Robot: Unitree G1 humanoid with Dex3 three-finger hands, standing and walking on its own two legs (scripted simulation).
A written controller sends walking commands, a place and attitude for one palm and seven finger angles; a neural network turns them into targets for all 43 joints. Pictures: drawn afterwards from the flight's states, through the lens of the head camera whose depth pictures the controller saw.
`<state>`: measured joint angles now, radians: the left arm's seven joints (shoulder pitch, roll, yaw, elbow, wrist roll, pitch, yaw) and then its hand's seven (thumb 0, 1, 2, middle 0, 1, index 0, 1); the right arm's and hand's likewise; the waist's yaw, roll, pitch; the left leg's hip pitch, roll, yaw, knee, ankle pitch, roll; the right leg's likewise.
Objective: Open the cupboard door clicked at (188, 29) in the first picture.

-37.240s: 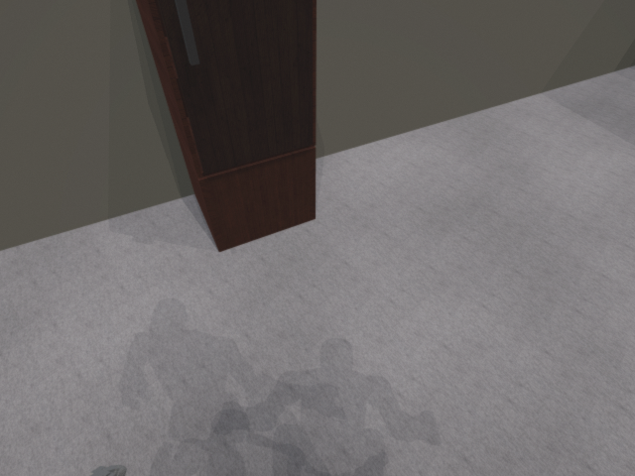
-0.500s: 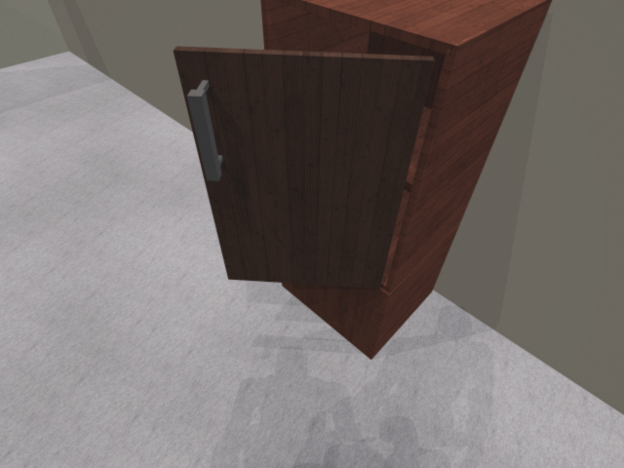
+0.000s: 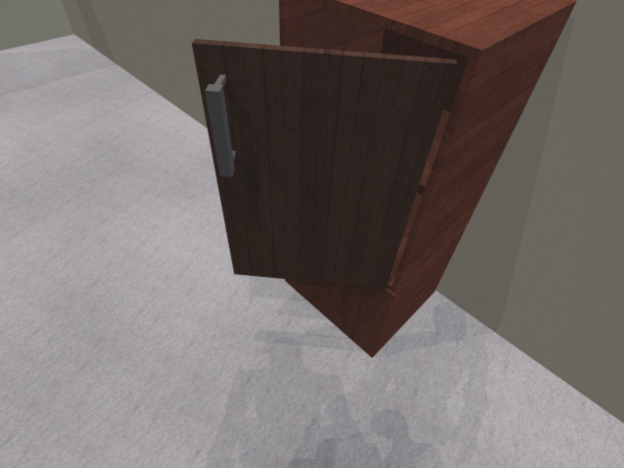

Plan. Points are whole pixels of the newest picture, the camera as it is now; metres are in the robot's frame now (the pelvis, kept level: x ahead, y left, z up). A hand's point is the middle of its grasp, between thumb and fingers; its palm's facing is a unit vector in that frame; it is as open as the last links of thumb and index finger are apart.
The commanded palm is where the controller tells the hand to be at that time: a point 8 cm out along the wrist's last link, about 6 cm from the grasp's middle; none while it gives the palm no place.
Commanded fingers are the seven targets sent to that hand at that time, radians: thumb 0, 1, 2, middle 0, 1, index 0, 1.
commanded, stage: look again from close up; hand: left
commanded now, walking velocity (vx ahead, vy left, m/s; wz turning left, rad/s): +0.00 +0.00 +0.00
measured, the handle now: (224, 127) +0.61 +0.20 +0.12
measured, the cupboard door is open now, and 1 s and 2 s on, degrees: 40 40 40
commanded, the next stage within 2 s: shuffle to correct the standing spot in 0.20 s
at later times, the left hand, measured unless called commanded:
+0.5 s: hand out of the picture +0.00 +0.19 -0.18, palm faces +0.02 -0.98 -0.19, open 7.4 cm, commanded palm none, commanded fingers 0.00 0.90 0.90 -0.20 -0.30 -0.20 -0.30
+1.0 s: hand out of the picture +0.08 +0.19 -0.18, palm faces +0.00 -0.97 -0.23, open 7.3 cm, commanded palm none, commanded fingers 0.00 0.90 0.90 -0.20 -0.30 -0.20 -0.30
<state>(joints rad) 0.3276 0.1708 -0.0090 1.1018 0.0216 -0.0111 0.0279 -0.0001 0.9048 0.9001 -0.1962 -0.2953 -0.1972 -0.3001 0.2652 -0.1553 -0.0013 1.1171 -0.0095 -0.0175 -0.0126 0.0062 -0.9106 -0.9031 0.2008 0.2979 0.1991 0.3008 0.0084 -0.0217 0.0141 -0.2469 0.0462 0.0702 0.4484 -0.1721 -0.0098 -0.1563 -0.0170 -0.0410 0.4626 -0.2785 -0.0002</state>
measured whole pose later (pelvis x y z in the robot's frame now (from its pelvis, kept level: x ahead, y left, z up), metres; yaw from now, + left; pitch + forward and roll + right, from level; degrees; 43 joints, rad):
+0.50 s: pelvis +0.02 +0.01 +0.00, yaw +0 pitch -1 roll +0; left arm 0.34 0.18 0.01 1.10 0.03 -0.01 0.02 0.00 0.91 0.90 -0.19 -0.30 -0.20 -0.30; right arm 0.29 -0.16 -0.01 1.12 -0.02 0.00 0.00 0.00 -0.91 -0.90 0.20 0.30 0.20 0.30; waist 0.01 -0.02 -0.01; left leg -0.25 0.03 0.08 0.50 -0.23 0.01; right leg -0.16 -0.04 -0.03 0.50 -0.33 0.01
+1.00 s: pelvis +0.06 +0.01 +0.00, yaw -2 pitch +0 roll +1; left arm 0.27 0.16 0.02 1.06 0.02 -0.01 0.05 0.01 0.93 0.90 -0.20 -0.30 -0.20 -0.30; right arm 0.27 -0.12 -0.02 1.13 -0.01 -0.01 -0.04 0.02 -0.93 -0.90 0.20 0.30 0.20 0.30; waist 0.00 -0.01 0.04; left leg -0.19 0.03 0.12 0.48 -0.29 -0.01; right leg -0.21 -0.04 -0.07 0.54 -0.33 -0.01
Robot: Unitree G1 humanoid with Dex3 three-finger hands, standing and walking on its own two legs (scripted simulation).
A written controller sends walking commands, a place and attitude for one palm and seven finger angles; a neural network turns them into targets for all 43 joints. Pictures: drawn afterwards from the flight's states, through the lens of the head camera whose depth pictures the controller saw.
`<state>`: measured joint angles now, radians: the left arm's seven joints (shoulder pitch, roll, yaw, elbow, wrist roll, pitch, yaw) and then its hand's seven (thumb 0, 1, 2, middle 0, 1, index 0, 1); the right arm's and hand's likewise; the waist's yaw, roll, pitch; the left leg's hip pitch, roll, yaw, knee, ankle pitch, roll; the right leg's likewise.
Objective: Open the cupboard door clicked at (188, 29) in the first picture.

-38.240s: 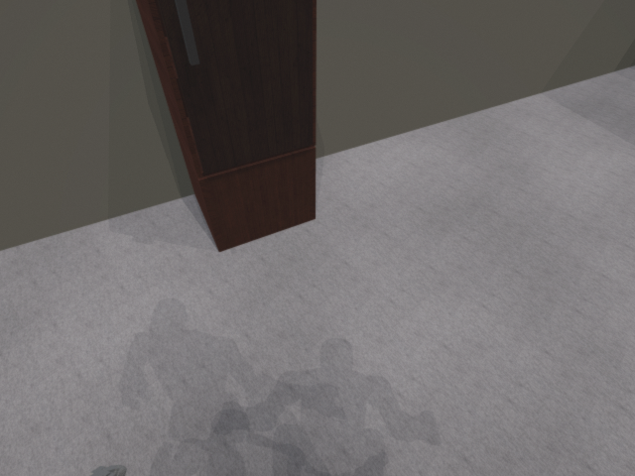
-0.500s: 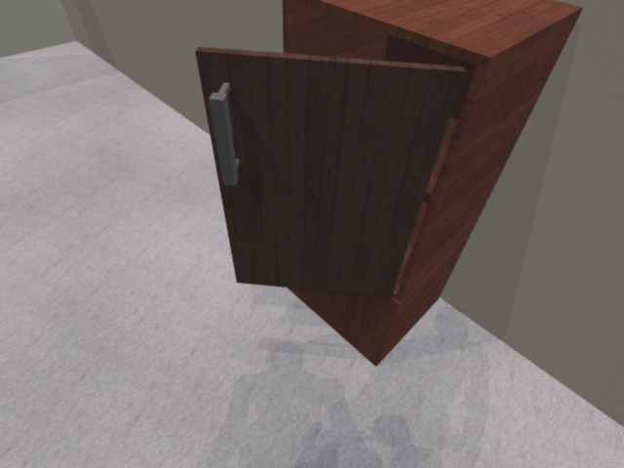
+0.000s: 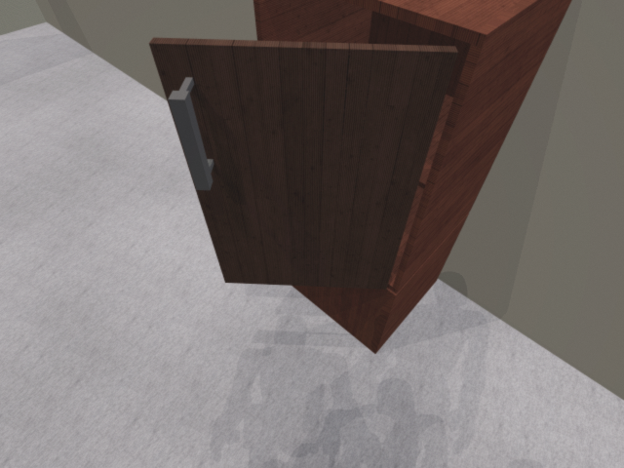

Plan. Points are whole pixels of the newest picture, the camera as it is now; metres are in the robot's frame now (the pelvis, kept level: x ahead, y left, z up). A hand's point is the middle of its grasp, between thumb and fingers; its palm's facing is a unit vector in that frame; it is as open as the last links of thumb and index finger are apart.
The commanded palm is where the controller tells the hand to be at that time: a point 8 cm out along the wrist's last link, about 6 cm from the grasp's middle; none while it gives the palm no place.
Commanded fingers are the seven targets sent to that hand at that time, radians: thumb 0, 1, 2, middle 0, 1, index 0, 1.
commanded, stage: come to a stop and stand still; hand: left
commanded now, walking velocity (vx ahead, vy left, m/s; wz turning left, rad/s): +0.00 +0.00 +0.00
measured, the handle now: (196, 136) +0.54 +0.21 +0.12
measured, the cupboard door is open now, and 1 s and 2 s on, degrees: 40 40 40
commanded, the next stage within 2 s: look again from close up in 0.62 s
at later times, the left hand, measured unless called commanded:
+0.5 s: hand out of the picture -0.05 +0.20 -0.17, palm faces +0.04 -0.98 -0.21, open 7.4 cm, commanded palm none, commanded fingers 0.00 0.90 0.90 -0.20 -0.30 -0.20 -0.30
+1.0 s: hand out of the picture -0.07 +0.18 -0.18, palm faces +0.05 -0.99 -0.14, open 7.4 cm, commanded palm none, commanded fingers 0.00 0.90 0.90 -0.20 -0.30 -0.20 -0.30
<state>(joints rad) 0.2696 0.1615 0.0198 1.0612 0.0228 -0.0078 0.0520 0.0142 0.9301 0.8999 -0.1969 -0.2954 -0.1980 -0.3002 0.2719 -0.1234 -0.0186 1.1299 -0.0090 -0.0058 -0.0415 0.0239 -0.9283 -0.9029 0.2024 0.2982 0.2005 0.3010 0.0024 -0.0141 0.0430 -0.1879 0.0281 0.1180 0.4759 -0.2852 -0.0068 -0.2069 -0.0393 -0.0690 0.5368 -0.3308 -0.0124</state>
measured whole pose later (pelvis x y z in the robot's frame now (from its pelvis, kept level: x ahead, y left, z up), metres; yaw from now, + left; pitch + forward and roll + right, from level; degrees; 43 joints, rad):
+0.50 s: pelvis -0.06 +0.02 +0.00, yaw +2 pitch -1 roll +0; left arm 0.32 0.18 0.00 1.00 0.03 0.02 0.03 0.00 0.91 0.90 -0.20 -0.30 -0.20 -0.30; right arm 0.29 -0.18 -0.01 0.99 -0.03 0.01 0.00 0.00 -0.92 -0.90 0.20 0.30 0.20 0.30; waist 0.00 0.00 -0.01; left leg -0.29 0.01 0.08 0.50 -0.20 0.03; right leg -0.27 -0.04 -0.07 0.52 -0.24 0.00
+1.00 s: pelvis -0.05 +0.02 +0.00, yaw +1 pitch -1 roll +0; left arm 0.34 0.13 -0.02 1.09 0.02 -0.01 0.03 0.00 0.91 0.90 -0.20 -0.30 -0.20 -0.30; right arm 0.31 -0.13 0.00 1.12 -0.01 -0.01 -0.01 0.01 -0.92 -0.90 0.20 0.30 0.20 0.30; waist 0.00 -0.02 0.01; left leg -0.25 0.00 0.08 0.46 -0.19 0.03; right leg -0.23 -0.04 -0.06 0.47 -0.22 0.01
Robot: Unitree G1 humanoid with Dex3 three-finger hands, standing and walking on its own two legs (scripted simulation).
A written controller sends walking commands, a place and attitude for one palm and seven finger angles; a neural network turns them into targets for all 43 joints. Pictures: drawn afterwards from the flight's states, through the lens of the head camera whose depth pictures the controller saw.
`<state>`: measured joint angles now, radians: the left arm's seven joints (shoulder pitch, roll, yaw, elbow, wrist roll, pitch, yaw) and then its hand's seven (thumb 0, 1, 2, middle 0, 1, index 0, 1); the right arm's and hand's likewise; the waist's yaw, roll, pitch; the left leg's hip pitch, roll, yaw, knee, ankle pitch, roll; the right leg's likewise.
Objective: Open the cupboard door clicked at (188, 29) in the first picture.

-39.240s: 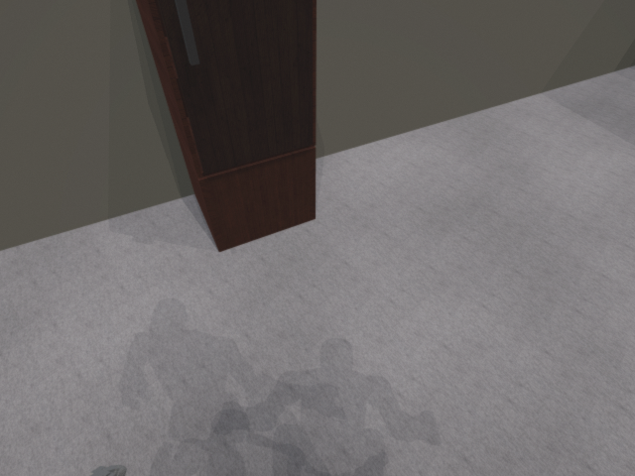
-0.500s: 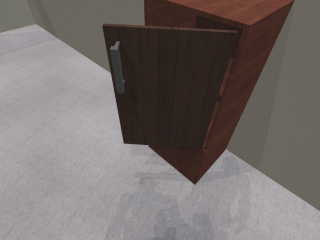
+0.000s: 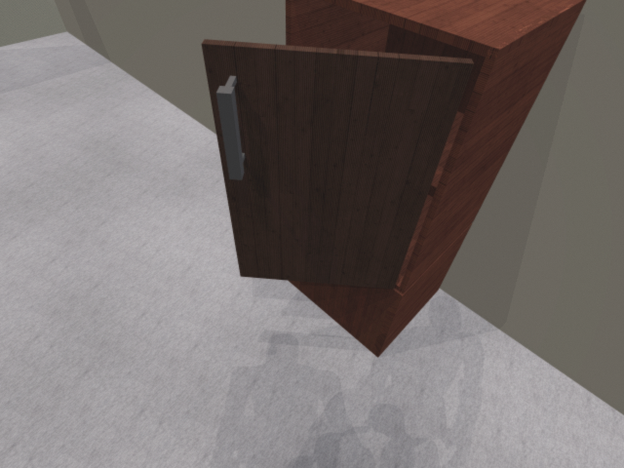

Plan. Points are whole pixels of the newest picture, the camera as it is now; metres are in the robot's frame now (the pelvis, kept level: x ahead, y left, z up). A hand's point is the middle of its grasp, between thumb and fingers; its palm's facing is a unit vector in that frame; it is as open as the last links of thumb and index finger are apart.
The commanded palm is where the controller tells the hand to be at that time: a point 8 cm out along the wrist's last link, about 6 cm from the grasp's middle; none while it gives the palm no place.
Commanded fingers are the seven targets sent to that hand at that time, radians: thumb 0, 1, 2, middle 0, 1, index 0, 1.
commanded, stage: look again from close up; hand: left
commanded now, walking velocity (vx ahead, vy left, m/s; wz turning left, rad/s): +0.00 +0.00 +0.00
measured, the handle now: (234, 129) +0.60 +0.18 +0.12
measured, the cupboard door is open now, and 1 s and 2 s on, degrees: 40 40 40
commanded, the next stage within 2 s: shuffle to correct the standing spot in 0.20 s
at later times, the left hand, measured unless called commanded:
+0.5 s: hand out of the picture +0.00 +0.16 -0.18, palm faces +0.02 -0.99 -0.16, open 7.4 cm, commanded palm none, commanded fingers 0.00 0.90 0.90 -0.20 -0.30 -0.20 -0.30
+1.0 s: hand out of the picture +0.04 +0.15 -0.18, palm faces +0.00 -0.98 -0.22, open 7.3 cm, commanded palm none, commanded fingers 0.00 0.90 0.90 -0.20 -0.30 -0.20 -0.30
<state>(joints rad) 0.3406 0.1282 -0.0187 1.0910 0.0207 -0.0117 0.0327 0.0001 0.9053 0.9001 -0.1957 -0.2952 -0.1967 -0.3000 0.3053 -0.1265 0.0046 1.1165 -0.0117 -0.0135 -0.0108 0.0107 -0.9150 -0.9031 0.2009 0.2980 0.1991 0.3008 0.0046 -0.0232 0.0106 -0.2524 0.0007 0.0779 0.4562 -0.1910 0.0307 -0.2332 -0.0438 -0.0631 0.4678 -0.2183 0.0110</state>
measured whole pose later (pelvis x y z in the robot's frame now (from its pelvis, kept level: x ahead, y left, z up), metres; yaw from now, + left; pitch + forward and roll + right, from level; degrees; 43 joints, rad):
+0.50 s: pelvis +0.02 +0.00 +0.00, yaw -1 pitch -1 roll +0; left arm 0.36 0.15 0.00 1.09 0.03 0.00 0.02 0.00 0.91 0.90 -0.19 -0.30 -0.20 -0.30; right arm 0.32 -0.13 0.00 1.13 -0.02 -0.01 -0.01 0.01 -0.91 -0.90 0.20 0.30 0.20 0.30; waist 0.00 -0.03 -0.01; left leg -0.22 0.01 0.09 0.48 -0.24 0.03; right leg -0.21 -0.04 -0.05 0.50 -0.28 -0.01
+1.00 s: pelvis +0.02 -0.02 -0.01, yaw -1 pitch -1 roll +0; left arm 0.29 0.15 0.00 1.04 0.03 -0.01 0.06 0.01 0.92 0.90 -0.20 -0.30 -0.20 -0.30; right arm 0.21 -0.17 -0.02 1.05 -0.01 0.01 -0.02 0.01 -0.92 -0.90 0.20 0.30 0.20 0.30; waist 0.00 0.00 0.05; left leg -0.25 0.04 0.08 0.55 -0.28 0.00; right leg -0.23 0.00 -0.05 0.54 -0.29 -0.02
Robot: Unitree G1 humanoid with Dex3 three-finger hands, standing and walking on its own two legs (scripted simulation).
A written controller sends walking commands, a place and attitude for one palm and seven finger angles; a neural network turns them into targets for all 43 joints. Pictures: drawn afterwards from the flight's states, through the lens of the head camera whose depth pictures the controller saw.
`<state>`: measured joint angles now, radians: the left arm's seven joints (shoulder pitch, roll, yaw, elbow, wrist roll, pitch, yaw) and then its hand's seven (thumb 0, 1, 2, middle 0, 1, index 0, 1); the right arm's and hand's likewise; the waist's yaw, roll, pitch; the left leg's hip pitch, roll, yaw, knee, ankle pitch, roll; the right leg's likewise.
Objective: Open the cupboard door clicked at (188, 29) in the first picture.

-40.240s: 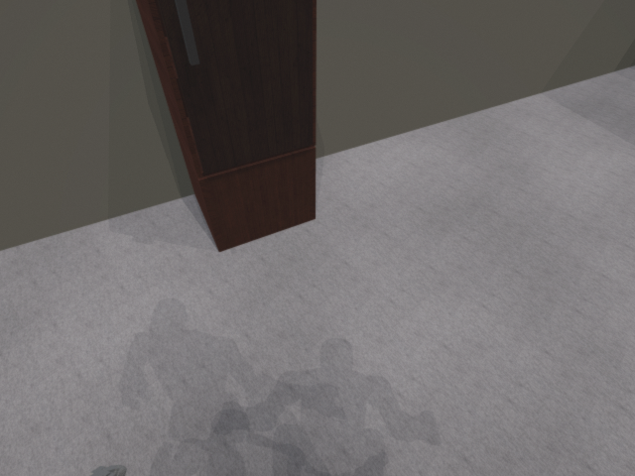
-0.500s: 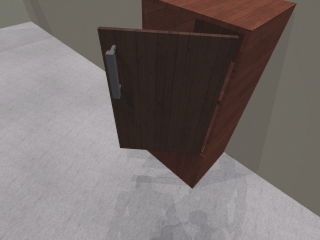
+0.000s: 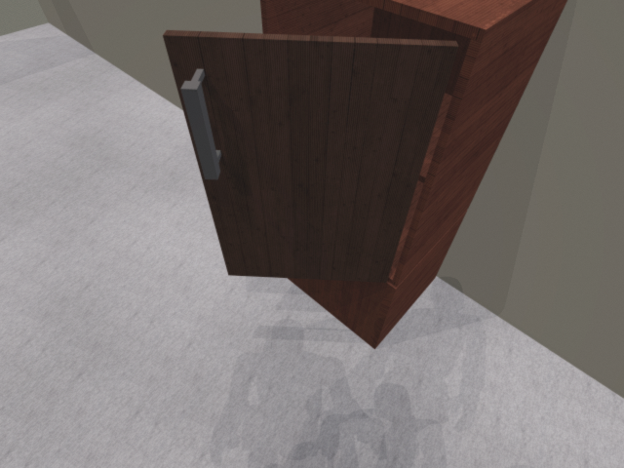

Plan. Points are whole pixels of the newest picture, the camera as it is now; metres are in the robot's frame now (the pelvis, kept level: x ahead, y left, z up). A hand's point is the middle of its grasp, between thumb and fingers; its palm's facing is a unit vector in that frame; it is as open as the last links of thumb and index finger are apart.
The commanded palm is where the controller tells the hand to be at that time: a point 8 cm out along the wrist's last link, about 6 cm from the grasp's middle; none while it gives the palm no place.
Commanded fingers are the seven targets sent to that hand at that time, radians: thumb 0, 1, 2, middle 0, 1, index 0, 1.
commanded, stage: come to a stop and stand still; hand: left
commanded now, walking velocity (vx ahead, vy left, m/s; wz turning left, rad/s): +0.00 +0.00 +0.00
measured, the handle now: (206, 127) +0.57 +0.21 +0.12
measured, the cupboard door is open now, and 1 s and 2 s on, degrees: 40 40 40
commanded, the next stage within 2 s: look again from close up in 0.46 s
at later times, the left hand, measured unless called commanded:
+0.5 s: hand out of the picture -0.03 +0.20 -0.17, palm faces +0.02 -0.98 -0.21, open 7.4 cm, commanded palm none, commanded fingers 0.00 0.90 0.90 -0.20 -0.30 -0.20 -0.30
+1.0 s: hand out of the picture -0.01 +0.18 -0.17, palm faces +0.02 -0.98 -0.17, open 7.4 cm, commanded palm none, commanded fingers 0.00 0.90 0.90 -0.20 -0.30 -0.20 -0.30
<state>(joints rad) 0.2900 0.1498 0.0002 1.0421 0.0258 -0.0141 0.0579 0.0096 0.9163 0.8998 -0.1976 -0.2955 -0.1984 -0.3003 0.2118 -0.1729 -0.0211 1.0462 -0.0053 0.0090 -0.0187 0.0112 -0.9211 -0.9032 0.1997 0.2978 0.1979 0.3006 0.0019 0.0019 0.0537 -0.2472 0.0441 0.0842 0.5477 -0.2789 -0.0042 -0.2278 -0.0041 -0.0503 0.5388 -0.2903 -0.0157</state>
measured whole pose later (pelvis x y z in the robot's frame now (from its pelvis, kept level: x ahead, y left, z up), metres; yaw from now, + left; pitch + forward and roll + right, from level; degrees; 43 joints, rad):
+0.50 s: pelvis -0.03 +0.02 +0.00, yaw +1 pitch +0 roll +0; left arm 0.32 0.19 -0.01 1.02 0.02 0.01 0.03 0.00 0.91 0.90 -0.20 -0.30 -0.20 -0.30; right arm 0.30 -0.18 0.00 1.03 -0.02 0.00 0.00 0.01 -0.91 -0.90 0.20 0.30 0.20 0.30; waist 0.00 -0.01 0.01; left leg -0.28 0.00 0.08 0.48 -0.20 0.04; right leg -0.27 -0.05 -0.05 0.50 -0.23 0.01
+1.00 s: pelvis -0.01 +0.02 +0.01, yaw +1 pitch -1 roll +0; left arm 0.29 0.16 -0.02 1.09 0.02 -0.01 0.03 0.00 0.91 0.90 -0.20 -0.30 -0.20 -0.30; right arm 0.25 -0.16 0.00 1.12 -0.01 -0.02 -0.01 0.01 -0.92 -0.90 0.20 0.30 0.20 0.30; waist 0.01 -0.03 0.02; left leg -0.21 0.00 0.08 0.44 -0.21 0.03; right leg -0.20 -0.04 -0.05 0.45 -0.23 0.01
